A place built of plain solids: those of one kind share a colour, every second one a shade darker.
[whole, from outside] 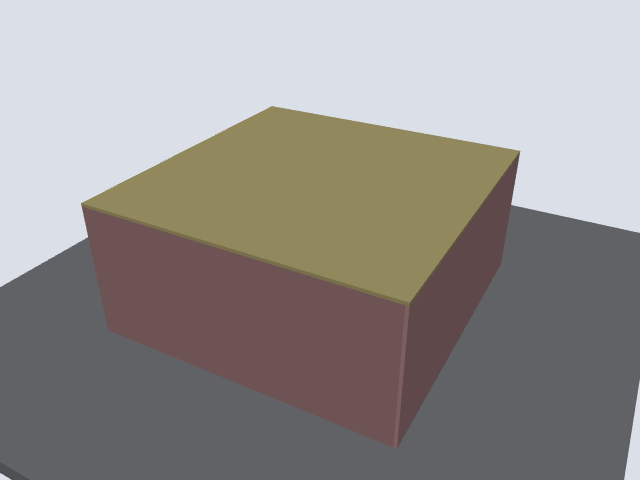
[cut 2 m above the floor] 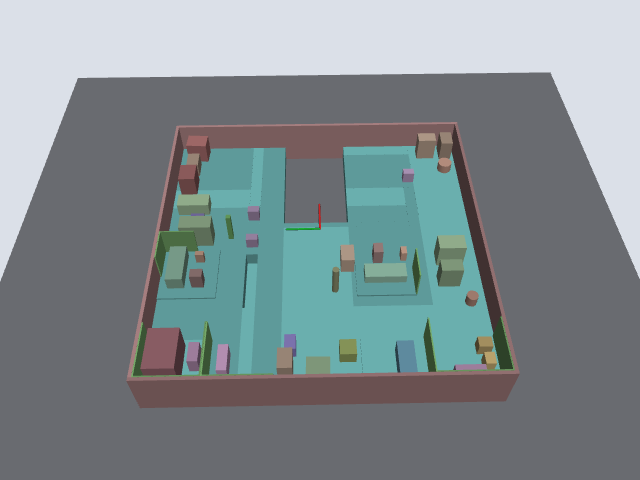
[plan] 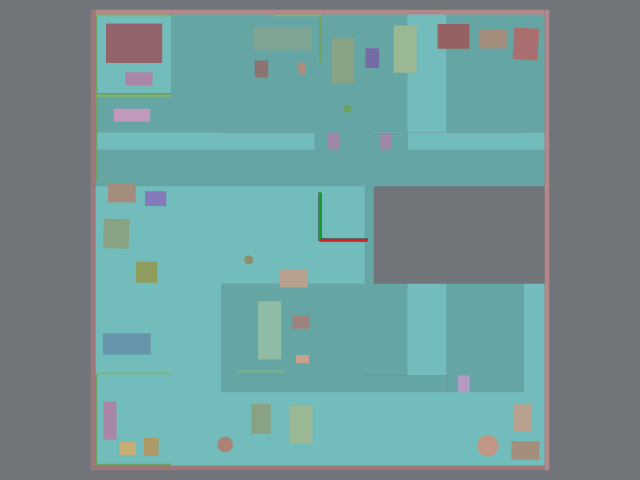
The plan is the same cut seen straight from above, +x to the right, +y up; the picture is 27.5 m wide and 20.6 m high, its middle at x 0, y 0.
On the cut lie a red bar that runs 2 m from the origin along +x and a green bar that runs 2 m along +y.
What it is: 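A part of a trade-fair hall in the days of build-up; stands in every state, service ducts in the floor, freight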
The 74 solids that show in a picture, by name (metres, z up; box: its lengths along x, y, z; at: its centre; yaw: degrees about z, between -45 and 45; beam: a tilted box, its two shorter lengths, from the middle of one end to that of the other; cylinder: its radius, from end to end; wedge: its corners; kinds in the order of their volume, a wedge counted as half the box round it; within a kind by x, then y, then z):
{
 "floor_1": {"box": [3.24, 3.55, 0.11], "at": [-8.02, -3.9, 1.17]},
 "floor_2": {"box": [3.24, 3.45, 0.11], "at": [-8.02, 7.96, 1.17]},
 "floor_3": {"box": [5.39, 19.36, 1.17], "at": [-6.94, 0.0, 0.53]},
 "floor_4": {"box": [11.56, 0.72, 1.17], "at": [-3.86, -6.17, 0.53]},
 "floor_5": {"box": [11.95, 4.18, 1.17], "at": [-3.67, 0.21, 0.53]},
 "floor_6": {"box": [4.0, 13.56, 1.17], "at": [-2.25, -2.9, 0.53]},
 "floor_7": {"box": [4.0, 0.72, 0.24], "at": [-2.25, 4.25, 0.07]},
 "floor_8": {"box": [3.61, 3.55, 0.11], "at": [-1.76, -3.9, 1.17]},
 "floor_9": {"box": [3.61, 3.45, 0.11], "at": [-1.76, 7.96, 1.17]},
 "floor_10": {"box": [19.28, 3.15, 1.17], "at": [0.0, -8.11, 0.53]},
 "floor_11": {"box": [19.28, 1.58, 1.17], "at": [0.0, 3.09, 0.53]},
 "floor_12": {"box": [19.28, 5.07, 1.17], "at": [0.0, 7.14, 0.53]},
 "floor_13": {"box": [2.17, 19.36, 1.17], "at": [0.84, 0.0, 0.53]},
 "floor_14": {"box": [4.0, 0.72, 1.17], "at": [1.75, 4.25, 0.53]},
 "floor_15": {"box": [0.38, 15.49, 1.17], "at": [2.11, 1.94, 0.53]},
 "floor_16": {"box": [1.45, 3.94, 1.17], "at": [3.03, -3.84, 0.53]},
 "floor_17": {"box": [3.5, 0.72, 1.17], "at": [3.67, -6.17, 0.53]},
 "floor_18": {"box": [1.67, 3.94, 1.17], "at": [4.59, -3.84, 0.53]},
 "floor_19": {"box": [1.67, 5.07, 1.17], "at": [4.59, 7.14, 0.53]},
 "floor_20": {"box": [5.0, 0.72, 1.17], "at": [6.25, 4.25, 0.53]},
 "floor_21": {"box": [3.33, 7.81, 1.17], "at": [7.09, -5.78, 0.53]},
 "floor_22": {"box": [0.89, 7.81, 1.17], "at": [9.2, -5.78, 0.53]},
 "floor_23": {"box": [0.89, 0.72, 1.17], "at": [9.2, 4.25, 0.53]},
 "wall_1": {"box": [0.2, 19.76, 8.81], "at": [-9.74, 0.0, 4.36]},
 "wall_2": {"box": [19.28, 0.2, 8.81], "at": [0.0, -9.78, 4.36]},
 "wall_3": {"box": [19.28, 0.2, 8.81], "at": [0.0, 9.78, 4.36]},
 "wall_4": {"box": [0.2, 19.76, 8.81], "at": [9.74, 0.0, 4.36]},
 "roof_1": {"box": [19.68, 19.76, 0.2], "at": [0.0, 0.0, 8.86]},
 "crate_1": {"box": [1.1, 1.28, 1.19], "at": [-8.74, 0.27, 1.71], "yaw": -1.5},
 "crate_2": {"box": [0.83, 1.28, 1.57], "at": [-2.53, -7.67, 1.9]},
 "crate_3": {"box": [1.01, 1.62, 1.64], "at": [-0.82, -7.93, 1.94]},
 "crate_4": {"box": [0.96, 1.96, 1.76], "at": [0.99, 7.68, 2.0]},
 "crate_5": {"box": [0.99, 2.03, 0.92], "at": [3.65, 8.19, 1.57]},
 "cabin_1": {"box": [2.42, 1.7, 2.5], "at": [-7.98, 8.45, 2.48]},
 "pallet_load_1": {"box": [1.2, 0.8, 1.69], "at": [-8.5, 2.01, 1.96]},
 "pallet_load_2": {"box": [1.2, 0.8, 1.15], "at": [-1.13, -1.64, 1.69]},
 "pallet_load_3": {"box": [1.2, 0.8, 1.01], "at": [7.42, 8.62, 1.62]},
 "pallet_load_4": {"box": [0.8, 1.2, 1.64], "at": [8.7, -7.64, 1.94]},
 "pallet_load_5": {"box": [1.2, 0.8, 1.45], "at": [8.81, -9.03, 1.84], "yaw": -0.4},
 "panelwall_1": {"box": [0.08, 3.84, 2.5], "at": [-9.6, -7.68, 2.37]},
 "panelwall_2": {"box": [0.08, 3.59, 2.5], "at": [-9.6, 4.35, 2.37]},
 "panelwall_3": {"box": [0.08, 3.29, 2.5], "at": [-9.6, 7.96, 2.48]},
 "panelwall_4": {"box": [3.24, 0.08, 2.5], "at": [-8.02, -9.64, 2.37]},
 "panelwall_5": {"box": [3.24, 0.08, 2.5], "at": [-8.02, -5.72, 2.37]},
 "panelwall_6": {"box": [3.24, 0.08, 2.5], "at": [-8.02, 6.19, 2.37]},
 "panelwall_7": {"box": [3.24, 0.08, 2.5], "at": [-8.02, 6.27, 2.48]},
 "panelwall_8": {"box": [3.24, 0.08, 2.5], "at": [-8.02, 9.64, 2.48]},
 "panelwall_9": {"box": [2.0, 0.08, 2.5], "at": [-2.56, -5.64, 2.48]},
 "panelwall_10": {"box": [2.0, 0.08, 2.5], "at": [-0.95, 9.64, 2.48]},
 "panelwall_11": {"box": [0.08, 2.0, 2.5], "at": [0.01, 8.6, 2.48]},
 "bin_big_1": {"box": [1.37, 1.07, 1.45], "at": [5.73, 8.74, 1.84]},
 "bin_big_2": {"box": [1.07, 1.37, 1.45], "at": [8.84, 8.41, 1.84], "yaw": -3.5},
 "panel_stack_1": {"box": [1.0, 2.5, 0.6], "at": [-2.17, -3.88, 1.53]},
 "panel_stack_2": {"box": [2.5, 1.0, 0.9], "at": [-1.59, 8.65, 1.68]},
 "counter_1": {"box": [0.57, 1.64, 1.05], "at": [-9.02, -7.75, 1.64]},
 "counter_2": {"box": [1.56, 0.56, 1.09], "at": [-8.07, 5.36, 1.66]},
 "counter_3": {"box": [1.17, 0.58, 1.09], "at": [-7.76, 6.92, 1.77]},
 "board_stack_1": {"box": [2.05, 0.92, 1.0], "at": [-8.29, -4.46, 1.72]},
 "bin_small_1": {"box": [0.58, 0.73, 1.07], "at": [-2.51, 7.34, 1.76]},
 "bin_small_2": {"box": [0.73, 0.58, 1.07], "at": [-0.81, -3.52, 1.76]},
 "case_1": {"box": [0.92, 0.63, 0.86], "at": [-7.05, 1.78, 1.55]},
 "case_2": {"box": [0.59, 0.85, 0.81], "at": [2.25, 7.8, 1.52]},
 "cover_stack_1": {"box": [0.5, 0.72, 0.74], "at": [0.57, 4.25, 1.49]},
 "cover_stack_2": {"box": [0.5, 0.72, 0.84], "at": [2.84, 4.25, 1.54]},
 "cover_stack_3": {"box": [0.5, 0.72, 0.8], "at": [6.17, -6.17, 1.52]},
 "bigbag_1": {"box": [0.93, 0.92, 0.86], "at": [-7.43, -1.38, 1.55]},
 "plinth_1": {"box": [0.7, 0.57, 0.85], "at": [-8.25, -8.95, 1.54]},
 "plinth_2": {"box": [0.63, 0.76, 0.82], "at": [-7.24, -8.88, 1.52]},
 "drum_1": {"cylinder": 0.34, "from": [-4.07, -8.78, 1.12], "to": [-4.07, -8.78, 1.78]},
 "drum_2": {"cylinder": 0.46, "from": [7.21, -8.83, 1.12], "to": [7.21, -8.83, 1.75]},
 "toolbox_1": {"box": [0.32, 0.52, 0.75], "at": [-0.76, 7.36, 1.6]},
 "toolbox_2": {"box": [0.56, 0.36, 0.74], "at": [-0.75, -5.11, 1.59]},
 "roll_1": {"cylinder": 0.2, "from": [-3.06, -0.85, 1.12], "to": [-3.06, -0.85, 3.12]},
 "flood_1": {"box": [0.3, 0.3, 1.97], "at": [1.19, 5.63, 2.1]}
}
